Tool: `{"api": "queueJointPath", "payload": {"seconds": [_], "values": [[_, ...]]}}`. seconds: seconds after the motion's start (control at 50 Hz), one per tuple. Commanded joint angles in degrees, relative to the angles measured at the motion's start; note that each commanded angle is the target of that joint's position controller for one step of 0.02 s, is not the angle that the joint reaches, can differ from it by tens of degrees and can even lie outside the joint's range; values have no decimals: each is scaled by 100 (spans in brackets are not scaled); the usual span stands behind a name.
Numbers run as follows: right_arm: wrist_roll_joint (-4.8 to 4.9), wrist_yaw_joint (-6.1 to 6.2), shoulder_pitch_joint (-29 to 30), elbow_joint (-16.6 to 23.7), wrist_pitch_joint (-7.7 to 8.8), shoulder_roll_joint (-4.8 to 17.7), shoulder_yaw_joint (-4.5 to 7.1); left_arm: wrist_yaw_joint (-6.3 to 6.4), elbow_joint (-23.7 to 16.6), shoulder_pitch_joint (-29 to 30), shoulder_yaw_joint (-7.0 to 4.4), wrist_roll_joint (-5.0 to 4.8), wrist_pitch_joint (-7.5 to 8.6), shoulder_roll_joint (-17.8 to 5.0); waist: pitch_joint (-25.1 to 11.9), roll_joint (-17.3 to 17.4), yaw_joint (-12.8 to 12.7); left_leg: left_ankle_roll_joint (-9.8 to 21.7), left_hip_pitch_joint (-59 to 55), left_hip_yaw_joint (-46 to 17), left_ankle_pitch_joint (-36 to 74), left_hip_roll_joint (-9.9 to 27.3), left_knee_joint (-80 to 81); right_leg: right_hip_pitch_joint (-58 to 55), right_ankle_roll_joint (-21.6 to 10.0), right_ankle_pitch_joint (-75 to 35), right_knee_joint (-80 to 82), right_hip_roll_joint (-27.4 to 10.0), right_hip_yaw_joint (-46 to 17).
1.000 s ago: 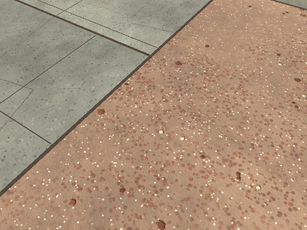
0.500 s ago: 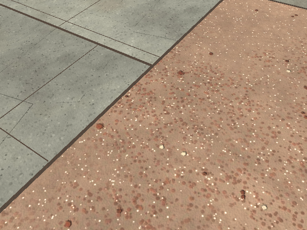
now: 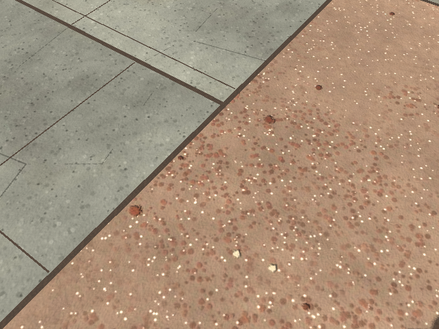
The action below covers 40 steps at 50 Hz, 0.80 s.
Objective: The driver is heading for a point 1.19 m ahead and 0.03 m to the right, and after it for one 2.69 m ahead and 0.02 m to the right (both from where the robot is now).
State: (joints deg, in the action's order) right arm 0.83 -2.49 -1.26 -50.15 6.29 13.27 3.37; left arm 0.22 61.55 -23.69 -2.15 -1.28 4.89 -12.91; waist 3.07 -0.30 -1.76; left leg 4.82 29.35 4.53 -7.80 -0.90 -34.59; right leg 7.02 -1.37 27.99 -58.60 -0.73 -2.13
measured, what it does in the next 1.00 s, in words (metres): walks ahead: right foot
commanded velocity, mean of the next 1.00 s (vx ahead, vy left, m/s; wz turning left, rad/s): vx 0.50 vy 0.00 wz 0.00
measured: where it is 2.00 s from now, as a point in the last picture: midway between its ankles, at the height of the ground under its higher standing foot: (243, 132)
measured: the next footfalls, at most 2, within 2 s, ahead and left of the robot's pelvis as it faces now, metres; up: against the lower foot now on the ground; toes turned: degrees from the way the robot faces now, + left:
right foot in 0.48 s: +0.45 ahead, -0.16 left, +0.00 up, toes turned -3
left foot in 1.04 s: +0.78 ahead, +0.08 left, +0.00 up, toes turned +3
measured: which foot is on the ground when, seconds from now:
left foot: down 0.00-0.50, up 0.52-1.00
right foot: up 0.00-0.46, down 0.48-1.00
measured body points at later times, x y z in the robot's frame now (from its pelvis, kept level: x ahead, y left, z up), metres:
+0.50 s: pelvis +0.29 -0.05 +0.00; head +0.33 -0.06 +0.45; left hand +0.49 +0.19 -0.09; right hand +0.25 -0.32 -0.14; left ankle +0.12 +0.09 -0.70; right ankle +0.42 -0.15 -0.72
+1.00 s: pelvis +0.57 -0.04 +0.01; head +0.60 -0.04 +0.46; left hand +0.52 +0.23 -0.13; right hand +0.78 -0.27 -0.09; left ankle +0.74 +0.09 -0.70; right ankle +0.41 -0.15 -0.72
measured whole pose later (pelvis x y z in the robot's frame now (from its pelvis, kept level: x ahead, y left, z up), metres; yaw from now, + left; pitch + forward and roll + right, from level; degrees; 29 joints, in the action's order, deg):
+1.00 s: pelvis +0.57 -0.04 +0.01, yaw +0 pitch +3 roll -2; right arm 1.2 -2.1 -0.4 -49.6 5.0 12.8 2.9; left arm 0.7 58.8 -22.9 -3.8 -0.9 4.1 -13.6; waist 0.3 1.7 -4.1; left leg 3.3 33.3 1.2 -0.4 3.5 -30.1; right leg -5.1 -0.4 20.8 -13.2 1.4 3.7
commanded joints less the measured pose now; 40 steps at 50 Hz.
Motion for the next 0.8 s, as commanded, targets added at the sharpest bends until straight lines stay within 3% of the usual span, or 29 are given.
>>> {"api": "queueJointPath", "payload": {"seconds": [0.02,0.04,0.06,0.08,0.12,0.2,0.28,0.38,0.42,0.44,0.46,0.48,0.5,0.52,0.54,0.56,0.58,0.62,0.66,0.7,0.74,0.8], "values": [[-17,55,-1252,-150,18,736,167,-2,-679,485,-100,-178,356,-707,-1163,311,638,1104,-3625,-3128,-401,1932,1961,3407,-232,-596,-2125,-377,-343],[-82,28,-927,-133,55,560,115,56,-686,631,-169,-78,316,-712,-802,64,415,995,-2725,-2517,197,1727,2100,3086,-226,-920,-1752,-586,-253],[-147,8,-820,-172,86,419,69,78,-666,445,-196,-23,219,-611,-723,193,173,920,-2185,-2112,371,1538,2257,2651,-249,-1106,-1500,-770,-308],[-146,-7,-846,-240,86,363,54,89,-637,290,-193,-16,129,-454,-639,303,65,936,-1904,-1908,338,1442,2423,2460,-249,-1140,-1303,-816,-293],[-108,43,-1013,-355,93,507,74,108,-702,359,-190,-13,13,-333,-359,369,-25,1005,-1511,-1568,360,1382,2714,2521,-181,-1205,-844,-907,-202],[-97,221,-1428,-449,53,789,131,97,-1049,1315,-226,98,-12,-456,-65,251,149,973,-1725,-1239,490,1336,2944,3294,61,-2408,493,-959,-108],[-22,282,-1795,-515,2,874,141,6,-1251,2148,-168,59,45,-347,34,306,412,716,-1934,-752,606,1115,2911,3003,99,-3396,1973,-645,202],[35,297,-2241,-725,-110,947,191,-156,-1526,2817,-129,-7,91,-426,197,377,591,629,-2895,-795,620,1496,2490,3109,-45,-2985,2733,-486,214],[41,317,-2174,-732,-171,1022,232,-209,-1554,2659,-173,-13,130,-576,98,477,414,522,-3190,-850,1103,1650,2175,2806,-206,-2540,2902,-388,257],[42,323,-2041,-699,-200,1067,245,-216,-1485,2326,-236,-11,150,-703,-99,554,192,441,-3229,-778,1926,1614,1789,2284,-302,-2376,2978,-233,390],[41,325,-1913,-664,-233,1004,220,-202,-1256,1572,-357,10,159,-898,-534,513,-205,306,-3111,-550,2835,1364,896,1286,-438,-2370,3075,-22,569],[-12,325,-1908,-573,-244,800,133,-158,-953,470,-510,52,160,-1271,-1305,240,-600,106,-2317,-275,2502,1031,-568,-359,-706,-2443,2887,-399,141],[-57,272,-2559,-489,-146,177,-52,-139,-790,-301,-660,140,124,-1874,-2162,-1088,-443,-330,64,-27,312,116,-2952,-2679,-1589,-1626,3173,-1894,-2406],[1,242,-2470,-534,9,236,-67,-168,-774,-372,-530,107,120,-1524,-2562,-1448,-475,-307,995,-894,-2435,-209,-3938,-3034,-1779,-1081,4141,-2256,-4081],[163,216,-1968,-398,101,753,73,-171,-840,87,-412,67,141,-1161,-1815,-1081,-424,-166,1550,-1109,-2194,168,-4377,-2468,-1453,-909,4164,-2054,-3343],[192,235,-1565,-276,132,821,76,-167,-992,619,-337,73,140,-941,-1255,-693,-284,-84,1553,-925,-1655,498,-4233,-1608,-1258,-1323,4233,-1857,-2499],[111,278,-1362,-261,106,789,107,-189,-1051,1026,-274,126,142,-753,-846,-319,-104,-80,1296,-834,-1191,730,-3853,-738,-1161,-1785,4430,-1629,-1888],[47,314,-1555,-313,-67,606,145,-220,-1022,1250,-210,195,172,-531,-607,-496,223,-89,622,-871,-746,982,-3320,141,-1057,-2145,4779,-1299,-1223],[33,328,-1600,-325,-174,443,137,-183,-912,1055,-240,172,199,-660,-464,-442,301,-168,589,-796,-527,1019,-2991,379,-1149,-2495,5009,-1226,-889],[-17,339,-1215,-185,-205,482,158,-106,-830,838,-278,168,204,-823,-293,-293,254,-289,991,-788,-52,1043,-2438,275,-1200,-2846,5134,-1247,-714],[-51,325,-811,-50,-194,458,162,-36,-769,646,-275,148,167,-838,-206,-253,166,-383,1269,-761,504,1022,-1784,81,-1147,-3023,5179,-1207,-533],[-28,264,-266,96,-159,348,121,17,-715,435,-265,109,129,-857,-79,-322,11,-412,1129,-601,1257,863,-767,-3,-998,-2973,5236,-1042,-184]]}}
